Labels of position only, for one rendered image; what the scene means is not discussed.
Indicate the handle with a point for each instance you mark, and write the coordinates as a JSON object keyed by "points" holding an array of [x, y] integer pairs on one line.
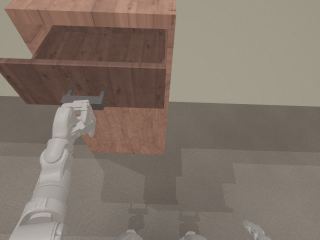
{"points": [[96, 102]]}

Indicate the left robot shin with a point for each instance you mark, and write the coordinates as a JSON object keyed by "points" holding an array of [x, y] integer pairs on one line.
{"points": [[130, 231]]}

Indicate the drawer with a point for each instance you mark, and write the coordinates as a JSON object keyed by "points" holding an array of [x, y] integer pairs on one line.
{"points": [[130, 63]]}

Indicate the right robot shin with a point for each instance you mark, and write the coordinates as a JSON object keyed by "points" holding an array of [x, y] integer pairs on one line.
{"points": [[190, 232]]}

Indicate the robot left upper arm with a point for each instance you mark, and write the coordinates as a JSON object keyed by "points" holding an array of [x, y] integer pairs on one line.
{"points": [[54, 230]]}

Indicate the robot left forearm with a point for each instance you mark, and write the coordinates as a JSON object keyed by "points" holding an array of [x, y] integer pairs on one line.
{"points": [[48, 202]]}

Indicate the right robot hand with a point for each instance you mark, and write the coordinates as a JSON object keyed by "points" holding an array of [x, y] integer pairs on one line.
{"points": [[256, 231]]}

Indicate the cabinet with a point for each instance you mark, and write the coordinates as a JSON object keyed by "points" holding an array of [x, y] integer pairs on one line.
{"points": [[118, 130]]}

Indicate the robot shin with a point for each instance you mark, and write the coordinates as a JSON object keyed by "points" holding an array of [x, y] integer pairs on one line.
{"points": [[190, 232], [130, 231]]}

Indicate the left robot hand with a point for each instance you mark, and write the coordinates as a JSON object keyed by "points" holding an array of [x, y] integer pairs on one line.
{"points": [[66, 125]]}

